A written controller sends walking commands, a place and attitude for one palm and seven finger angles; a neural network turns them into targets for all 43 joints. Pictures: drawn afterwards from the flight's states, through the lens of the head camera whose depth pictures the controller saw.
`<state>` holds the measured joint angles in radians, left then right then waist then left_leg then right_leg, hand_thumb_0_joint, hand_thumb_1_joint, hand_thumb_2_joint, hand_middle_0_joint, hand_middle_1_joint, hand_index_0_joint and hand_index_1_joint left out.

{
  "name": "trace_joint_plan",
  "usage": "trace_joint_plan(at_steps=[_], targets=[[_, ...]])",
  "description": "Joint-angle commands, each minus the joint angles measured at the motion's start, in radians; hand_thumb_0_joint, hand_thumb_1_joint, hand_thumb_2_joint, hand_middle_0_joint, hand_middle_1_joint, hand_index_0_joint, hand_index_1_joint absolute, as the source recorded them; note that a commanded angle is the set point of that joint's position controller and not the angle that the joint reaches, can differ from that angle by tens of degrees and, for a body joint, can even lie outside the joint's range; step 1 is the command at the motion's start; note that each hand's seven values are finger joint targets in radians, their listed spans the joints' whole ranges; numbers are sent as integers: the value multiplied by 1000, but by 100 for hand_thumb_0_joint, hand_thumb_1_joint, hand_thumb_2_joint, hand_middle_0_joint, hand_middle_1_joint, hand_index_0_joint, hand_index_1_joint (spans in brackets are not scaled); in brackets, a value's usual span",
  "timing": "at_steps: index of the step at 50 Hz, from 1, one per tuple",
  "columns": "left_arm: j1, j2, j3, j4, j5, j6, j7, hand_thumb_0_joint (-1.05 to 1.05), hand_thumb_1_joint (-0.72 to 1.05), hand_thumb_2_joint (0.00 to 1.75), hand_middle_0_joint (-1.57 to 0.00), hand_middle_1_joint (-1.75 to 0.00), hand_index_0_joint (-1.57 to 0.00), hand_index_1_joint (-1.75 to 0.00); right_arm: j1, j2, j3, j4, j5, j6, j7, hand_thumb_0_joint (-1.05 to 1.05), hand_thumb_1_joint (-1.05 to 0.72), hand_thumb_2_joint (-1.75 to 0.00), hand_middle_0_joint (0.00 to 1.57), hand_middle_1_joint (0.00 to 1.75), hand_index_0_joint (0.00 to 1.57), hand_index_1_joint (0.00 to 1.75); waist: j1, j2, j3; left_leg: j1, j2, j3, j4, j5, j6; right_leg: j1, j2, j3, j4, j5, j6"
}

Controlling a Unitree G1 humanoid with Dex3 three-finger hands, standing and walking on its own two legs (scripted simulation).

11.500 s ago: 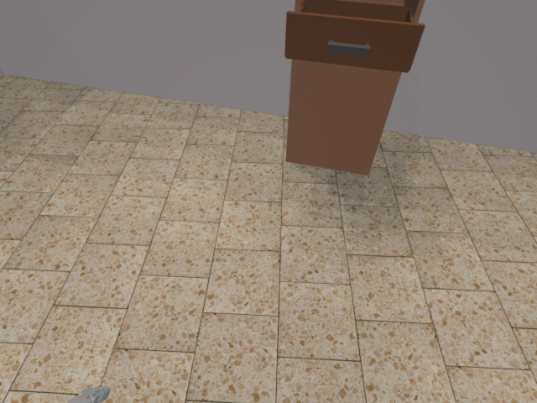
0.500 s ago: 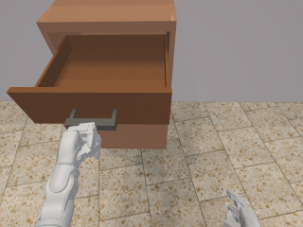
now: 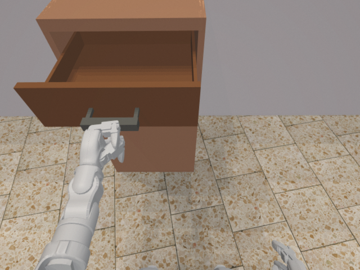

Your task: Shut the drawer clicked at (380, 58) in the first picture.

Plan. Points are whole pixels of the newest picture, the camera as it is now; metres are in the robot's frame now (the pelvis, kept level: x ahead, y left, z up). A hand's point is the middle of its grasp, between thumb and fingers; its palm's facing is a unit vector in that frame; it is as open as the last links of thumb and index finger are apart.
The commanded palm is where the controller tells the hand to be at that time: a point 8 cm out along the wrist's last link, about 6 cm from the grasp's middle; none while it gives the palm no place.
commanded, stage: push the drawer shut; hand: left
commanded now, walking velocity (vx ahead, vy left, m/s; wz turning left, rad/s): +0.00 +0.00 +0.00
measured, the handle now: (112, 117) +0.44 +0.18 +0.07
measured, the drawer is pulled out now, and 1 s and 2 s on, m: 0.24 0.11 0.00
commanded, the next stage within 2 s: none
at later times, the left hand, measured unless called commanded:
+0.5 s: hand (124, 124) +0.42 +0.15 +0.07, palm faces +0.03 -1.00 -0.04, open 3.3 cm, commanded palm +0.41 +0.20 +0.07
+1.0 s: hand (127, 104) +0.49 +0.16 +0.07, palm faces +0.02 -1.00 -0.02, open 3.1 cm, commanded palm +0.47 +0.21 +0.07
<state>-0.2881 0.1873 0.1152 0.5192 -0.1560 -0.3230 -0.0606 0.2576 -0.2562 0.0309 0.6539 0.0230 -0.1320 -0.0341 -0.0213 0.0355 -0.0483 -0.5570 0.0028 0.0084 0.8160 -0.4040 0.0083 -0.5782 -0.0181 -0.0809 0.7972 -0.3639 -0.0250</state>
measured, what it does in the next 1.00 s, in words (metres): stands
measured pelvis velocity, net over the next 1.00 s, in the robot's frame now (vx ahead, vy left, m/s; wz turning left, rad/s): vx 0.00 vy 0.01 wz -0.04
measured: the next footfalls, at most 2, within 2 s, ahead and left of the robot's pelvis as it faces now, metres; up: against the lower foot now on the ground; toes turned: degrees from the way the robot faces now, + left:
none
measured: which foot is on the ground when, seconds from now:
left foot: down 0.00-1.00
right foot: down 0.00-1.00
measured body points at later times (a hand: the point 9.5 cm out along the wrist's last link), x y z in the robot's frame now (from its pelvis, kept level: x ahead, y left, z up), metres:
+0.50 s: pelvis -0.01 +0.00 +0.00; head +0.06 -0.01 +0.44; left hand +0.42 +0.21 +0.08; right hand +0.07 -0.26 -0.13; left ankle +0.00 +0.11 -0.70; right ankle +0.02 -0.10 -0.70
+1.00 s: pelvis +0.00 +0.01 -0.02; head +0.10 +0.01 +0.42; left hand +0.48 +0.21 +0.07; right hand +0.01 -0.26 -0.13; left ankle +0.00 +0.11 -0.70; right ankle +0.02 -0.10 -0.70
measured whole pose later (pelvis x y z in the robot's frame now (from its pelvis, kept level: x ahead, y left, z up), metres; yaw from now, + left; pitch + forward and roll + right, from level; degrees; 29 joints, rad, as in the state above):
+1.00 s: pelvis +0.00 +0.01 -0.02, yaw -2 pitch +17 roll -1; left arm -0.85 0.39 0.36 1.14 -0.09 -0.42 -0.13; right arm 0.38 -0.27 0.03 0.67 -0.02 -0.02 0.00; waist -0.14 0.03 -0.08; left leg -0.78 0.03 0.03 0.92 -0.43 0.02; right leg -0.80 0.00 -0.06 0.86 -0.36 -0.02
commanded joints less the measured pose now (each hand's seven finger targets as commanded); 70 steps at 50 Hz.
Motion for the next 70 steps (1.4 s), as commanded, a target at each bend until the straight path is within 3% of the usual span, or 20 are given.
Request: trace_joint_plan(at_steps=[1,7,9,15,19,23,26,30,33,36,43,45,47,50,55,58,60,65,67,70], targets=[[-481,125,28,-168,1,-80,3,0,90,90,-140,-160,-140,-160,6,-124,-52,-110,3,-35,-4,0,-90,-90,20,30,20,30,-60,-18,-300,99,-9,-28,-125,143,6,128,13,61,-114,159,6],[-544,198,100,-44,-4,-98,-8,0,90,90,-140,-160,-140,-160,34,-133,-54,-97,1,-16,-1,0,-90,-90,20,30,20,30,-54,-62,-305,52,-12,-22,-119,140,8,159,16,75,-115,175,7],[-599,193,91,-37,-2,-111,-17,0,90,90,-140,-160,-140,-160,35,-129,-54,-95,1,-10,-1,0,-90,-90,20,30,20,30,-59,-21,-322,58,-15,-18,-116,148,7,159,14,79,-110,191,6],[-690,237,128,64,-6,-129,-33,0,90,90,-140,-160,-140,-160,68,-137,-56,-83,-1,5,1,0,-90,-90,20,30,20,30,-75,-49,-335,31,-13,-19,-106,142,12,150,20,83,-105,186,7],[-723,235,132,119,-4,-138,-43,0,90,90,-140,-160,-140,-160,80,-134,-56,-81,-1,15,5,0,-90,-90,20,30,20,30,-75,-6,-344,30,-15,-14,-99,148,10,138,21,84,-98,200,4],[-802,255,146,172,-1,-149,-47,0,90,90,-140,-160,-140,-160,104,-140,-57,-70,-6,25,7,0,-90,-90,20,30,20,30,-95,-47,-356,12,-13,-17,-90,150,14,124,25,83,-89,206,9],[-841,272,162,224,8,-159,-45,0,90,90,-140,-160,-140,-160,119,-145,-58,-62,-9,32,9,0,-90,-90,20,30,20,30,-98,-8,-357,12,-13,-19,-81,146,14,89,28,80,-80,191,5],[-931,321,184,298,20,-164,-49,0,90,90,-140,-160,-140,-160,141,-153,-56,-52,-11,42,7,0,-90,-90,20,30,20,30,-123,-35,-351,-31,-13,-20,-67,106,20,63,30,89,-79,151,11],[-951,357,214,320,26,-168,-56,0,90,90,-140,-160,-140,-160,155,-155,-57,-54,-17,49,9,0,-90,-90,20,30,20,30,-117,-2,-402,-28,-13,-21,-55,130,18,70,30,88,-62,171,8],[-1002,347,202,338,30,-169,-61,0,90,90,-140,-160,-140,-160,176,-158,-57,-54,-21,56,14,0,-90,-90,20,30,20,30,-135,2,-428,-15,-9,-28,-43,157,20,44,36,80,-48,191,9],[-1038,396,244,391,43,-162,-65,0,90,90,-140,-160,-140,-160,218,-167,-59,-51,-32,77,24,0,-90,-90,20,30,20,30,-141,27,-446,-22,-4,-29,-22,194,18,17,41,76,-35,212,8],[-1035,437,278,414,45,-160,-61,0,90,90,-140,-160,-140,-160,232,-175,-60,-52,-35,84,24,0,-90,-90,20,30,20,30,-146,-27,-444,-46,-3,-30,-17,197,25,30,45,79,-36,221,10],[-1042,434,272,395,56,-164,-64,0,90,90,-140,-160,-140,-160,238,-169,-61,-59,-35,92,26,0,-90,-90,20,30,20,30,-135,34,-479,-27,-4,-28,-16,221,19,33,43,78,-24,237,7],[-1066,453,284,412,59,-161,-59,0,90,90,-140,-160,-140,-160,256,-176,-62,-50,-41,102,28,0,-90,-90,20,30,20,30,-152,16,-462,-20,1,-35,-8,233,22,3,49,72,-27,234,8],[-1121,470,290,408,72,-161,-49,0,90,90,-140,-160,-140,-160,280,-180,-64,-46,-47,115,32,0,-90,-90,20,30,20,30,-160,59,-487,17,6,-45,-2,269,18,-27,52,65,-19,241,5],[-1159,424,249,431,78,-159,-46,0,90,90,-140,-160,-140,-160,284,-174,-61,-39,-49,119,37,0,-90,-90,20,30,20,30,-181,59,-465,19,9,-50,0,258,16,-63,54,60,-24,220,8],[-1180,453,266,470,85,-153,-40,0,90,90,-140,-160,-140,-160,298,-185,-59,-33,-53,122,36,0,-90,-90,20,30,20,30,-192,46,-434,0,9,-55,2,240,19,-86,56,57,-25,201,6],[-1222,530,310,493,104,-149,-37,0,90,90,-140,-160,-140,-160,322,-193,-57,-30,-60,131,35,0,-90,-90,20,30,20,30,-199,50,-482,-7,9,-58,22,261,21,-79,56,62,-16,219,7],[-1257,469,258,509,108,-144,-42,0,90,90,-140,-160,-140,-160,320,-184,-52,-30,-61,132,39,0,-90,-90,20,30,20,30,-213,109,-472,10,10,-62,24,268,15,-120,56,56,-13,209,7],[-1309,519,286,520,116,-140,-33,0,90,90,-140,-160,-140,-160,337,-197,-52,-27,-68,135,38,0,-90,-90,20,30,20,30,-227,93,-479,0,13,-72,35,262,19,-143,57,55,-11,192,7]])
